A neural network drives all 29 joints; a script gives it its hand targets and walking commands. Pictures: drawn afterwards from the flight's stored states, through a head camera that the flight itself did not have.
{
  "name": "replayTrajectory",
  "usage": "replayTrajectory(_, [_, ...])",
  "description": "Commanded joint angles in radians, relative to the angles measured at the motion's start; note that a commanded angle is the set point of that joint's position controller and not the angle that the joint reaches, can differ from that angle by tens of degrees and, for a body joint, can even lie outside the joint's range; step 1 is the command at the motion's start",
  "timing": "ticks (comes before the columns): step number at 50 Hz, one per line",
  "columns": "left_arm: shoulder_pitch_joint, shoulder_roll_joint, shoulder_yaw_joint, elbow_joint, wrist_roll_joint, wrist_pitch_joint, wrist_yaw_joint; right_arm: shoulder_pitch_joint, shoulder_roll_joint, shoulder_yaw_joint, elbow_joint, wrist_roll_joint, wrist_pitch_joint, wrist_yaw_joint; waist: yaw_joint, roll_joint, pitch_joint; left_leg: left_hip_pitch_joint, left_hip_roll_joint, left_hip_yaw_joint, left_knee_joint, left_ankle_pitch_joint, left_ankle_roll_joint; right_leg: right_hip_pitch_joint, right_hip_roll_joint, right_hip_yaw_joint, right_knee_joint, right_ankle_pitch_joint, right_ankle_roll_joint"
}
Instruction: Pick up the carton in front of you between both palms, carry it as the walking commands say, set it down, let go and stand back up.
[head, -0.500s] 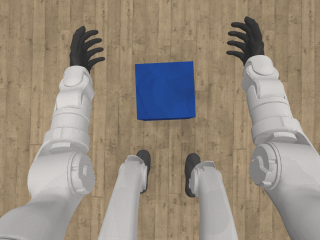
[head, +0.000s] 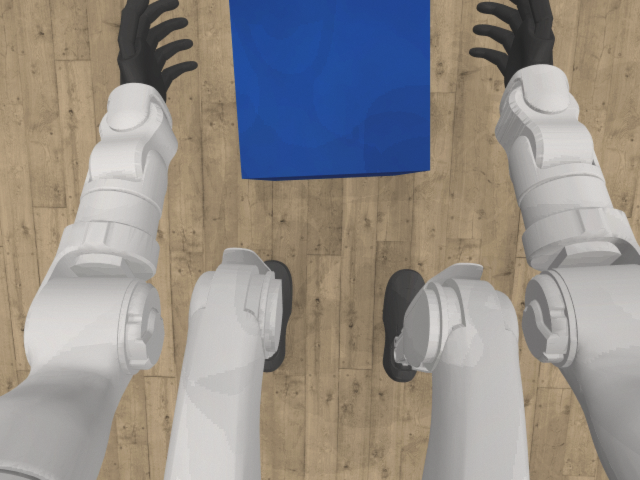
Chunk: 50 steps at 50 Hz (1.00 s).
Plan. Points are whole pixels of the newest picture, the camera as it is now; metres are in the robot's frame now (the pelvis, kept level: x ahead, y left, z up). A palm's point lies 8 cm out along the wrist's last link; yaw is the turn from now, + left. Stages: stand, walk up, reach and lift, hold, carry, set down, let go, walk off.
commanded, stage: reach and lift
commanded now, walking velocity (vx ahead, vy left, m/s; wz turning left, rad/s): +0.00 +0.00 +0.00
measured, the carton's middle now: (331, 104) +0.51 +0.03 -0.30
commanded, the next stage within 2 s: none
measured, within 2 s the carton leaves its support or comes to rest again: leaves its support in 1.08 s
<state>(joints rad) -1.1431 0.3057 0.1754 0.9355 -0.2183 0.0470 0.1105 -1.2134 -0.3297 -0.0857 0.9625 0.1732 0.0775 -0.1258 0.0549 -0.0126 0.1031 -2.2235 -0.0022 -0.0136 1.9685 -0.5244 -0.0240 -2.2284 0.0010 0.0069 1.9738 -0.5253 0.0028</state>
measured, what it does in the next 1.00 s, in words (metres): lowers itself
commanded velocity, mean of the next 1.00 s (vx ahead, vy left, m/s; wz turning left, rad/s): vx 0.00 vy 0.00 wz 0.00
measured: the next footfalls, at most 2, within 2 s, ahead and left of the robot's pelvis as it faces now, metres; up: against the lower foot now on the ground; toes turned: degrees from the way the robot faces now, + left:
none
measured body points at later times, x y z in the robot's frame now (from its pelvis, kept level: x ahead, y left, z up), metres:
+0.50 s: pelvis -0.01 +0.01 -0.06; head +0.36 +0.01 +0.20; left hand +0.52 +0.21 -0.24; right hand +0.55 -0.14 -0.24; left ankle +0.11 +0.12 -0.39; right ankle +0.11 -0.12 -0.39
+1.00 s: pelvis -0.01 +0.00 -0.06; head +0.35 +0.01 +0.20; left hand +0.52 +0.19 -0.24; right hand +0.55 -0.12 -0.24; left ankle +0.11 +0.12 -0.39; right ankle +0.11 -0.12 -0.39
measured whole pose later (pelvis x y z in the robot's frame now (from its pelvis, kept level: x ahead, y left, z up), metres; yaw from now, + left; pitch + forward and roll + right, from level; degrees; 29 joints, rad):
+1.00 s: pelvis -0.01 +0.00 -0.06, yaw +0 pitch +37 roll +1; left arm -1.44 0.28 0.09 1.19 -0.25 0.02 0.17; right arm -1.49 -0.28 -0.03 1.24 0.19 0.03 -0.17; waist 0.05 -0.01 0.32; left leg -2.30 0.00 -0.01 2.17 -0.52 -0.02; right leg -2.31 0.01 0.02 2.18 -0.52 0.01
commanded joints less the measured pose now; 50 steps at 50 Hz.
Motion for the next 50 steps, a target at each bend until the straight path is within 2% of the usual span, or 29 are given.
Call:
replayTrajectory(1, [-0.286,0.126,-0.001,-0.01,-0.008,-0.016,0.008,-0.311,-0.106,0.002,0.002,0.015,-0.019,-0.001,0.024,-0.028,-1.028,0.494,-0.012,0.065,-0.135,0.149,-0.025,0.597,0.029,-0.02,-0.118,0.119,0.02])
replayTrajectory(5, [-0.362,0.141,-0.012,0.089,-0.014,-0.036,0.01,-0.387,-0.13,0.022,0.106,0.03,-0.04,0.005,0.026,-0.017,-0.938,0.469,0.0,0.048,-0.085,0.123,-0.022,0.53,0.018,-0.009,-0.067,0.084,0.017])
replayTrajectory(8, [-0.411,0.159,-0.027,0.129,-0.024,-0.055,0.012,-0.441,-0.15,0.042,0.14,0.046,-0.06,0.008,0.026,-0.015,-0.924,0.471,0.005,0.039,-0.045,0.148,-0.022,0.514,0.015,-0.003,-0.025,0.105,0.016])
replayTrajectory(15, [-0.481,0.21,-0.09,0.083,-0.099,-0.083,0.026,-0.52,-0.168,0.116,0.06,0.118,-0.084,-0.01,0.035,-0.044,-1.136,0.573,0.0,0.056,0.033,0.288,-0.018,0.657,0.018,-0.018,0.06,0.248,0.024])
replayTrajectory(19, [-0.445,0.167,-0.132,0.069,-0.141,-0.076,0.025,-0.48,-0.114,0.14,0.027,0.134,-0.077,-0.018,0.027,-0.068,-1.182,0.59,-0.01,0.063,0.043,0.328,-0.015,0.697,0.026,-0.036,0.076,0.287,0.026])
replayTrajectory(25, [-0.374,0.128,-0.087,0.128,-0.062,-0.075,0.023,-0.381,-0.099,0.066,0.113,0.067,-0.078,-0.003,0.023,-0.011,-0.94,0.517,-0.019,0.038,0.025,0.294,-0.019,0.476,0.036,-0.029,0.063,0.219,0.025])
replayTrajectory(29, [-0.373,0.111,-0.065,0.127,-0.026,-0.084,0.022,-0.377,-0.105,0.04,0.128,0.041,-0.096,-0.002,0.014,0.004,-0.901,0.504,-0.022,0.026,0.019,0.299,-0.022,0.433,0.04,-0.022,0.056,0.22,0.021])
replayTrajectory(35, [-0.451,0.004,-0.146,0.084,-0.064,-0.092,0.024,-0.445,0.001,0.109,0.114,0.076,-0.113,-0.006,0.008,-0.007,-0.935,0.523,-0.035,0.031,0.005,0.289,-0.021,0.479,0.048,-0.024,0.045,0.218,0.02])
replayTrajectory(38, [-0.461,-0.043,-0.145,0.119,-0.065,-0.095,0.033,-0.464,0.031,0.116,0.12,0.066,-0.122,-0.017,0.002,-0.011,-0.943,0.537,-0.045,0.035,0.001,0.279,-0.022,0.515,0.056,-0.028,0.036,0.209,0.02])
replayTrajectory(39, [-0.464,-0.067,-0.15,0.134,-0.059,-0.096,0.032,-0.47,0.054,0.123,0.129,0.062,-0.122,-0.016,0.004,-0.01,-0.935,0.539,-0.048,0.036,-0.002,0.273,-0.021,0.518,0.06,-0.028,0.034,0.205,0.02])
replayTrajectory(41, [-0.567,-0.25,-0.227,0.112,-0.071,-0.102,0.001,-0.554,0.25,0.185,0.119,0.077,-0.126,0.016,0.003,-0.017,-0.933,0.522,-0.062,0.037,-0.002,0.272,-0.012,0.516,0.073,-0.028,0.035,0.21,0.015])
replayTrajectory(45, [-0.787,-0.67,-0.305,0.085,-0.039,-0.067,-0.115,-0.728,0.695,0.236,0.109,0.031,-0.092,0.119,-0.004,-0.029,-0.884,0.45,-0.088,0.047,0.028,0.238,-0.004,0.492,0.11,-0.03,0.052,0.205,0.002])
replayTrajectory(47, [-0.814,-0.784,-0.298,0.062,-0.015,-0.041,-0.161,-0.743,0.814,0.227,0.089,0.009,-0.07,0.158,0.001,-0.033,-0.875,0.437,-0.098,0.063,0.042,0.224,-0.005,0.489,0.122,-0.039,0.06,0.191,0.002])
replayTrajectory(50, [-0.847,-0.888,-0.317,-0.016,-0.035,-0.017,-0.199,-0.762,0.921,0.239,0.027,0.019,-0.048,0.184,0.006,-0.035,-0.989,0.479,-0.106,0.081,0.054,0.263,-0.002,0.538,0.131,-0.052,0.075,0.237,-0.002])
